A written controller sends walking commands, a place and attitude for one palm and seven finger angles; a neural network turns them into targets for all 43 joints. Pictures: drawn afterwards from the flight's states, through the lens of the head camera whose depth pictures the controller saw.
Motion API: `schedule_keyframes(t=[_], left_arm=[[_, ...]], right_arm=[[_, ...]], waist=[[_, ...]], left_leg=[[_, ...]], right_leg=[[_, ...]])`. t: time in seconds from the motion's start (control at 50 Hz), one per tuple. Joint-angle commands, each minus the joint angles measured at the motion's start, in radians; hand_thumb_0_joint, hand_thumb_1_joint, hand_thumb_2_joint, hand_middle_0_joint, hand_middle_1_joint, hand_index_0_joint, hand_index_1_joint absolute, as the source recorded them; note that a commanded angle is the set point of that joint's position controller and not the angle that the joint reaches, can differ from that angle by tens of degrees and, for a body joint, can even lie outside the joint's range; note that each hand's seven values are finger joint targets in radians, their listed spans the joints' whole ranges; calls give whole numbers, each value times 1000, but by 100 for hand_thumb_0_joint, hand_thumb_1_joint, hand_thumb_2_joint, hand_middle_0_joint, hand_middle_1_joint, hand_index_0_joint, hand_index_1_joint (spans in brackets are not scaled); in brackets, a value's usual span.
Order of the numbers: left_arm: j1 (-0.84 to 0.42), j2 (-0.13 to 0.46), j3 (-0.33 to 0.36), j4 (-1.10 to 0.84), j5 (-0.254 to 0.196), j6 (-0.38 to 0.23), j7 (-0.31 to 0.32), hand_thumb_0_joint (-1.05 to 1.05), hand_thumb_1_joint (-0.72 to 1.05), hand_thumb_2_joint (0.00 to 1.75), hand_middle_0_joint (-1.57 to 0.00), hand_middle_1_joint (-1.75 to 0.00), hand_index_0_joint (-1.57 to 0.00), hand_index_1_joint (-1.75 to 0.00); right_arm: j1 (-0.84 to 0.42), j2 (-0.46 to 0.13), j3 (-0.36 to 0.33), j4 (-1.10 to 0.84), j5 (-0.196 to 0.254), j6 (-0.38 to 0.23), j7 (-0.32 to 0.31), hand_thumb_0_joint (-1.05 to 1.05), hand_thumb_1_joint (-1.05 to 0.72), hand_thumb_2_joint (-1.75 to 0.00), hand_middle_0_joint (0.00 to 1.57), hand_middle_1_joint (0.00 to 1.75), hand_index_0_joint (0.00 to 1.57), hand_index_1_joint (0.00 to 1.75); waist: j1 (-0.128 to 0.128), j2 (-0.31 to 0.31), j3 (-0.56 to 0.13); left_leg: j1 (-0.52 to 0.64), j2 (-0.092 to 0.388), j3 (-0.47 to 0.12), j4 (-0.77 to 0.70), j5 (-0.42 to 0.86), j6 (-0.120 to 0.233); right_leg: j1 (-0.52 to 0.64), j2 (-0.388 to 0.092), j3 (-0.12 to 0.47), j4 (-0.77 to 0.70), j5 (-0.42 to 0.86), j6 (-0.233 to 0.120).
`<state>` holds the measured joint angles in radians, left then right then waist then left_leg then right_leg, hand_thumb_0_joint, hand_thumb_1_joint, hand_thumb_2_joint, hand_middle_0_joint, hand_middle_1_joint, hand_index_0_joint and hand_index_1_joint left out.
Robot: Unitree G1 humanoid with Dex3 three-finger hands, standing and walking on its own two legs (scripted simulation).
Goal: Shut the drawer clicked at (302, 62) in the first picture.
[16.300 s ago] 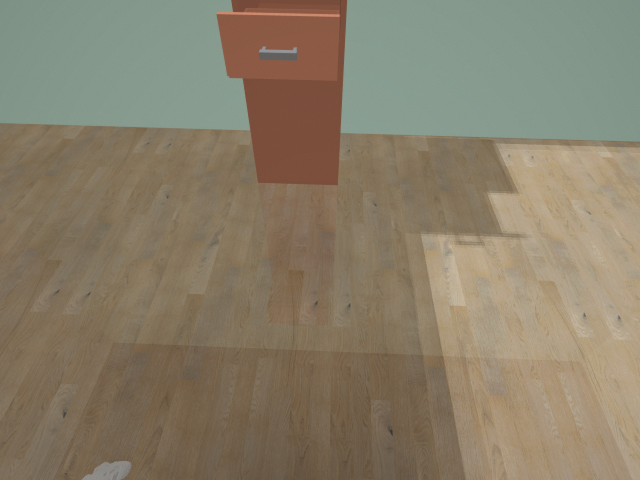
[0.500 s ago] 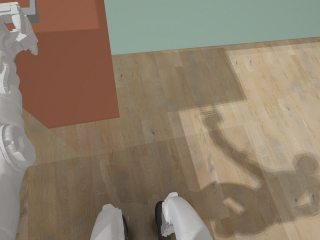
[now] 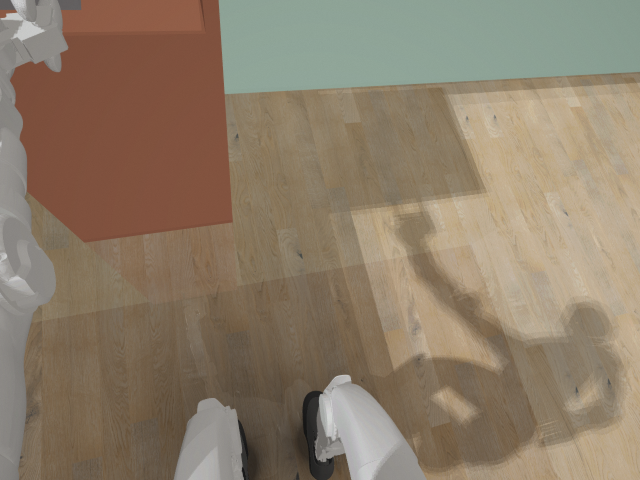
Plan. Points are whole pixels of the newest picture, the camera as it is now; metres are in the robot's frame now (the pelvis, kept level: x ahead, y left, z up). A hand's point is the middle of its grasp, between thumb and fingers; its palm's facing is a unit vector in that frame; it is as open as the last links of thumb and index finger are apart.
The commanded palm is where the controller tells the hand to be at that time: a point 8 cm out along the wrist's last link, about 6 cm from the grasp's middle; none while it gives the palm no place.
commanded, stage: pull the fist back off the drawer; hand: left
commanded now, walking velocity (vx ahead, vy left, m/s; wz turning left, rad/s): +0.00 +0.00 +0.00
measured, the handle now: out of the picture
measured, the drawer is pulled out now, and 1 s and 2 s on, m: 0.00 0.00 0.00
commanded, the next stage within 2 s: draw the hand back to the body in 0.74 s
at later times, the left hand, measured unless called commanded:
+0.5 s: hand (48, 27) +0.59 +0.20 +0.09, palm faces +0.06 -1.00 -0.01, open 3.1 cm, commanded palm +0.57 +0.22 +0.09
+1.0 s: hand (35, 49) +0.55 +0.20 +0.10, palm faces +0.06 -1.00 -0.02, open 3.3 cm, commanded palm +0.50 +0.24 +0.12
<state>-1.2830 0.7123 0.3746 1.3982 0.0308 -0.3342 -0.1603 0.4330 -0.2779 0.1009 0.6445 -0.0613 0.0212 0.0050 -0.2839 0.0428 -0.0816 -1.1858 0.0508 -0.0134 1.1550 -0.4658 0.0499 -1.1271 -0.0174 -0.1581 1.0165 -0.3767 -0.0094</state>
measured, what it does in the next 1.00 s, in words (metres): shifts its weight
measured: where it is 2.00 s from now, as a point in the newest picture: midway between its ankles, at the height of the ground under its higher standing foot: (279, 464)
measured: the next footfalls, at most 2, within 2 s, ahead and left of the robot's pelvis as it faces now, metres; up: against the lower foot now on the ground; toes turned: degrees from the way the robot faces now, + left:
none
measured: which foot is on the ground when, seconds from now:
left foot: down 0.00-1.00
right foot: down 0.00-1.00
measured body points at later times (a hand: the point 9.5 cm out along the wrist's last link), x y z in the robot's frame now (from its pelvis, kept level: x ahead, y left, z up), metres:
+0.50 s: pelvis -0.01 +0.00 +0.00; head +0.18 +0.04 +0.40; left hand +0.58 +0.25 +0.10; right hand -0.07 -0.25 -0.09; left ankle +0.03 +0.08 -0.65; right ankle +0.05 -0.13 -0.65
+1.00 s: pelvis +0.05 +0.01 +0.03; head +0.19 +0.03 +0.46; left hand +0.54 +0.25 +0.11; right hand +0.04 -0.26 -0.07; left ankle +0.03 +0.08 -0.65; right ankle +0.05 -0.13 -0.65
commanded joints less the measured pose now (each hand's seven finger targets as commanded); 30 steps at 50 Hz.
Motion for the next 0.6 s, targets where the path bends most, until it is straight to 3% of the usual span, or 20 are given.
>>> schedule_keyframes(t=[0.0,0.08,0.12,0.18,0.22,0.26,0.28,0.32,0.36,0.4,0.46,0.54,0.58], left_arm=[[-649,170,-16,-255,-14,-45,42,0,90,90,-140,-160,-140,-160],[-646,207,2,-255,-15,-37,35,0,90,90,-140,-160,-140,-160],[-633,215,5,-232,-17,-27,28,0,90,90,-140,-160,-140,-160],[-626,264,39,-231,-13,-24,19,0,90,90,-140,-160,-140,-160],[-633,252,32,-245,-15,-22,14,0,90,90,-140,-160,-140,-160],[-613,288,58,-229,-11,-16,10,0,90,90,-140,-160,-140,-160],[-619,279,58,-246,-13,-20,7,0,90,90,-140,-160,-140,-160],[-600,265,58,-267,-10,-19,4,0,90,90,-140,-160,-140,-160],[-556,248,65,-260,-17,-13,1,0,90,90,-140,-160,-140,-160],[-517,269,89,-291,-20,-17,0,0,90,90,-140,-160,-140,-160],[-436,226,87,-347,-33,-23,-5,0,90,90,-140,-160,-140,-160],[-319,234,120,-361,-46,-27,-3,0,90,90,-140,-160,-140,-160],[-235,253,156,-390,-48,-43,0,0,90,90,-140,-160,-140,-160]], right_arm=[[240,-229,-73,10,-1,-25,-23,0,-90,-90,20,30,20,30],[245,-230,-68,7,0,-44,-27,0,-90,-90,20,30,20,30],[243,-230,-65,4,3,-45,-29,0,-90,-90,20,30,20,30],[246,-233,-62,-6,1,-46,-27,0,-90,-90,20,30,20,30],[249,-229,-65,-11,1,-44,-24,0,-90,-90,20,30,20,30],[254,-229,-61,-15,1,-39,-21,0,-90,-90,20,30,20,30],[258,-228,-65,-18,0,-37,-19,0,-90,-90,20,30,20,30],[258,-225,-70,-25,-1,-30,-12,0,-90,-90,20,30,20,30],[256,-224,-74,-27,-1,-24,-6,0,-90,-90,20,30,20,30],[259,-225,-76,-33,0,-15,-3,0,-90,-90,20,30,20,30],[250,-216,-86,-44,2,-2,6,0,-90,-90,20,30,20,30],[237,-210,-89,-61,9,15,12,0,-90,-90,20,30,20,30],[231,-208,-94,-72,9,23,14,0,-90,-90,20,30,20,30]], waist=[[-117,278,-491],[-110,291,-513],[-112,253,-494],[-97,275,-499],[-96,271,-510],[-87,253,-503],[-89,252,-522],[-69,289,-544],[-59,275,-526],[-43,262,-553],[-11,275,-585],[20,199,-552],[55,206,-570]], left_leg=[[527,14,-155,-181,133,-18],[503,11,-149,-174,124,-15],[456,10,-137,-166,107,-10],[433,6,-130,-160,104,-9],[437,5,-126,-152,128,-9],[406,3,-122,-147,130,-8],[425,4,-127,-147,144,-8],[465,4,-129,-150,168,-15],[475,6,-133,-160,158,-17],[494,6,-129,-165,201,-17],[546,6,-117,-175,248,-20],[509,4,-89,-191,270,-15],[526,1,-76,-199,313,-16]], right_leg=[[33,55,88,-114,15,-4],[53,57,90,-110,10,-7],[75,56,94,-114,1,-2],[90,57,96,-108,-4,-8],[102,58,98,-110,10,-6],[123,59,98,-106,9,-7],[122,61,95,-103,16,-7],[112,60,91,-100,27,-10],[111,61,88,-106,24,-11],[139,62,86,-106,45,-11],[175,64,90,-120,70,-13],[262,69,99,-141,92,-9],[302,70,101,-142,124,-14]])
